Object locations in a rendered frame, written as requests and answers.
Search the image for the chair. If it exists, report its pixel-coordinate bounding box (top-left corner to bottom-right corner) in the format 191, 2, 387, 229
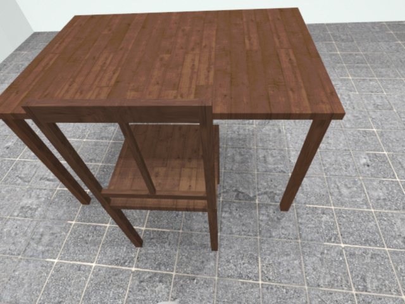
21, 98, 220, 251

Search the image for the table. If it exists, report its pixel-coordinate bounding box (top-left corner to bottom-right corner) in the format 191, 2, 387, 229
0, 8, 346, 212

